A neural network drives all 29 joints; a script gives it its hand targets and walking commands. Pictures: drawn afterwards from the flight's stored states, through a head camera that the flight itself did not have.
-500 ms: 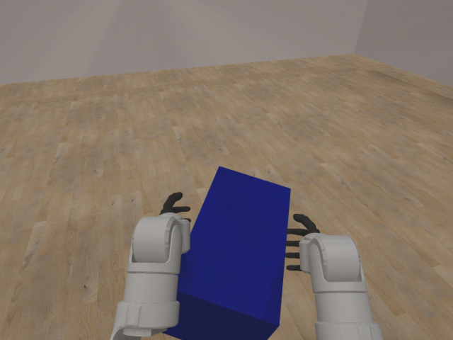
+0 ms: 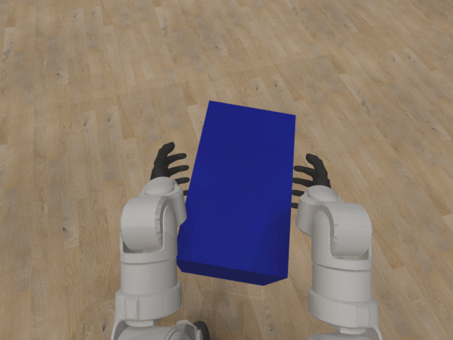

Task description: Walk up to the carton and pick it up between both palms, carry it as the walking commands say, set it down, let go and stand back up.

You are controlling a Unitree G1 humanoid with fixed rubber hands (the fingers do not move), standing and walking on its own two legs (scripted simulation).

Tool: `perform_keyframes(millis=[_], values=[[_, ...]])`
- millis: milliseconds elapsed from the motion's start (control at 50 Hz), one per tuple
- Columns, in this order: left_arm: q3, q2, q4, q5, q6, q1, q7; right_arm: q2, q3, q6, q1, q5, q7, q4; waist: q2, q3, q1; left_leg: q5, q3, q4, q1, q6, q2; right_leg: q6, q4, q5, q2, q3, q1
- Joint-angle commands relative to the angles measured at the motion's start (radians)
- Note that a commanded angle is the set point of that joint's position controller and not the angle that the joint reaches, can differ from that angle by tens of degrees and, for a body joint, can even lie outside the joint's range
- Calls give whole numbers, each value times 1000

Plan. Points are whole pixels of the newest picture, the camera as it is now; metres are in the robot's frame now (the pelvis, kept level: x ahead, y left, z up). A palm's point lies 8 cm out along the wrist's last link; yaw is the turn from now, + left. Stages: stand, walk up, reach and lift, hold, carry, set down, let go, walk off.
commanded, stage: carry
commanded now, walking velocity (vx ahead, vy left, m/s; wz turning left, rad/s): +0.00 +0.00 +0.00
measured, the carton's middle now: (237, 195) +0.37 -0.01 -0.03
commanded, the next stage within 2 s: none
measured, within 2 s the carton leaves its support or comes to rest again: neither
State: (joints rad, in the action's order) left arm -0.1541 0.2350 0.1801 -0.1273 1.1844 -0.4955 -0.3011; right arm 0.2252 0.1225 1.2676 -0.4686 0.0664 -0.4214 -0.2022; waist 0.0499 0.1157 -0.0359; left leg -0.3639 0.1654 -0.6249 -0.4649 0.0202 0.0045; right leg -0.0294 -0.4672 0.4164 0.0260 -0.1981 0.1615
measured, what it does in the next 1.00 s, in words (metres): walks ahead: left foot, then right foot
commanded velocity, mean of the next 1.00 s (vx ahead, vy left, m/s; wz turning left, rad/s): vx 0.00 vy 0.00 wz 0.00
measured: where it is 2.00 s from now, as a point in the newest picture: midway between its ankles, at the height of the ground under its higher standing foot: (211, 220)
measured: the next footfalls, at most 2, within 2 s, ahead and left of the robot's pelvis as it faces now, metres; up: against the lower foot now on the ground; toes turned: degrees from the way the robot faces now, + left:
left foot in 0.02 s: +0.11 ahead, +0.07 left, +0.00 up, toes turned +8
right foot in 0.36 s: +0.37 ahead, -0.10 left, +0.00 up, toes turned -9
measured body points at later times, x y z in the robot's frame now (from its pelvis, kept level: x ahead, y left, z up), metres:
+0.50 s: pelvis +0.28 -0.01 +0.00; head +0.34 +0.01 +0.44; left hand +0.62 +0.11 +0.07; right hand +0.60 -0.14 +0.06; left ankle +0.21 +0.08 -0.73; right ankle +0.33 -0.10 -0.73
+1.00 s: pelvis +0.42 +0.03 +0.00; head +0.45 +0.04 +0.45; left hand +0.75 +0.16 +0.08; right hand +0.75 -0.09 +0.07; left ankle +0.36 +0.09 -0.73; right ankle +0.35 -0.09 -0.69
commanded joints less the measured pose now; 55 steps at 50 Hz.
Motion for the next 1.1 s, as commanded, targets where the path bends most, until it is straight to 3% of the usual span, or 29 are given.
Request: perform_keyframes(millis=[0, 20, 40, 140, 220, 260, 280, 300, 320, 340, 400, 440, 500, 520, 560, 620, 660, 680, 720, 760, 800, 820, 860, 880, 900, 940, 1020, 1060, 1080], values=[[707, 1049, 197, 445, 25, -502, 333, 1021, -566, -72, -495, -410, 478, -114, -282, -872, -7, 1505, -228, 112, 1030, -150, -264, 54, -406, -448, 34, 40, 158], [726, 1076, 145, 465, 40, -511, 348, 1010, -535, -73, -491, -384, 474, -79, -418, -818, 0, 1769, -326, 118, 1110, -230, -333, 45, -498, 152, -93, 70, 347], [734, 1110, 110, 459, 51, -476, 360, 1028, -525, -81, -507, -368, 480, -91, -425, -752, 5, 1701, -331, 151, 1045, -283, -374, 21, -543, 178, -58, 147, 394], [693, 1123, -19, 462, 43, -334, 384, 997, -597, -86, -542, -352, 481, -176, -158, -619, -6, 1547, -231, 143, 1171, -183, -331, 44, -428, 26, -22, 91, 705], [642, 1109, -35, 428, 29, -300, 383, 974, -640, -84, -589, -356, 478, -228, -78, -614, -8, 1335, -64, 144, 875, -105, -228, 57, -37, -229, -88, -7, 338], [617, 1117, -53, 392, 27, -291, 383, 970, -645, -70, -575, -364, 485, -204, -111, -634, 19, 1214, 28, 47, 653, -49, -170, 30, 126, -494, -106, -62, 13], [618, 1124, -43, 386, 25, -300, 384, 965, -649, -64, -564, -370, 492, -191, -109, -664, 38, 1076, 35, -14, 494, -12, -138, -10, 138, -678, -41, -9, -204], [623, 1117, -24, 391, 22, -299, 383, 960, -652, -57, -554, -380, 500, -178, -24, -721, 50, 799, 5, -108, 288, 29, -98, -100, 13, -1177, 128, 172, -431], [635, 1111, 6, 397, 19, -322, 377, 969, -661, -50, -546, -403, 512, -151, 97, -729, 58, 185, -37, -261, 81, 58, -16, -212, -49, -1602, 274, 343, -570], [645, 1115, 9, 396, 23, -344, 371, 978, -652, -45, -527, -418, 527, -101, 111, -717, 59, -207, -91, -332, -1, 51, 9, -256, -38, -1703, 358, 421, -580], [667, 1084, 3, 406, 22, -346, 360, 992, -657, -39, -448, -449, 550, -31, 68, -626, 62, -180, -195, -21, -132, 37, -64, -238, -56, -1410, 317, 383, -578], [664, 1074, 24, 407, 11, -362, 364, 1003, -633, -50, -470, -448, 550, -32, 68, -661, 56, -4, -130, 222, 59, 28, -42, -177, -80, -1304, 248, 263, -444], [664, 1081, 64, 420, 5, -451, 370, 1026, -592, -77, -578, -430, 537, -101, -150, -742, 33, 677, -166, 183, 543, -16, -148, -19, -67, -635, 131, 102, -39], [675, 1097, 58, 440, 15, -482, 373, 1032, -580, -84, -592, -417, 526, -91, -225, -716, 31, 847, -176, 119, 515, -46, -185, -11, -27, -484, 90, 91, -29], [669, 1123, 44, 452, 29, -462, 375, 1036, -590, -82, -598, -413, 516, -142, -187, -721, 24, 1060, -137, 40, 594, -34, -174, -40, -89, -688, 72, 101, -7], [659, 1105, 25, 458, 38, -428, 376, 1006, -584, -73, -547, -395, 504, -145, -136, -745, 17, 1273, -117, -45, 608, -19, -163, -39, -115, -694, 27, 57, 23], [640, 1096, -33, 447, 43, -377, 381, 987, -585, -68, -529, -371, 494, -126, -57, -765, 37, 1164, -78, -123, 400, 16, -121, -73, -86, -945, 53, 89, -208], [629, 1091, -51, 442, 41, -357, 383, 979, -597, -64, -534, -372, 493, -126, 26, -770, 46, 933, -57, -133, 214, 42, -93, -111, -131, -1220, 102, 155, -382], [622, 1084, -59, 443, 37, -346, 380, 980, -626, -58, -541, -394, 496, -133, 258, -699, 60, -91, -51, -108, -284, 54, 5, -208, -160, -1683, 225, 336, -759], [620, 1092, -50, 435, 38, -334, 375, 974, -635, -58, -541, -421, 503, -131, 228, -631, 75, -190, -93, 35, -375, 35, -1, -197, -179, -1617, 238, 338, -794], [614, 1076, -21, 415, 31, -336, 366, 984, -653, -66, -530, -444, 511, -136, 111, -616, 62, 126, -21, 222, -76, 33, 23, -119, -223, -1487, 165, 236, -566], [615, 1067, -14, 414, 26, -329, 361, 1001, -649, -70, -514, -438, 515, -124, 21, -668, 40, 490, -17, 376, 320, 33, -7, -53, -257, -1236, 123, 134, -273], [637, 1075, -13, 402, 24, -407, 358, 1016, -597, -73, -502, -406, 525, -16, -400, -695, 21, 1682, -258, 57, 955, -74, -291, 44, -453, 126, -40, 61, 473], [634, 1090, -70, 398, 29, -420, 364, 1005, -529, -72, -474, -361, 524, 80, -394, -671, 15, 1696, -257, 83, 820, -159, -321, 8, -508, 178, -50, 131, 409], [626, 1095, -99, 390, 20, -440, 373, 1006, -489, -93, -462, -324, 526, 120, -344, -604, 7, 1551, -249, 104, 743, -218, -324, -7, -489, 158, -45, 149, 415], [648, 1104, -75, 434, 16, -486, 382, 1013, -533, -104, -551, -347, 529, 26, -223, -541, 12, 1392, -232, 97, 744, -197, -301, 1, -436, 117, -34, 145, 495], [638, 1127, -65, 454, 16, -435, 389, 1006, -605, -110, -618, -374, 511, -127, -172, -558, 12, 1160, -114, 32, 656, -142, -261, -1, -113, -125, -24, 104, 305], [618, 1125, -103, 437, 18, -394, 394, 989, -612, -100, -598, -363, 501, -110, -130, -630, 30, 1019, -66, -51, 473, -72, -208, -34, 24, -498, 17, 129, -1], [613, 1115, -114, 437, 18, -363, 396, 979, -624, -94, -585, -367, 498, -111, -35, -676, 36, 747, -59, -123, 267, -20, -155, -103, -66, -991, 133, 258, -219]])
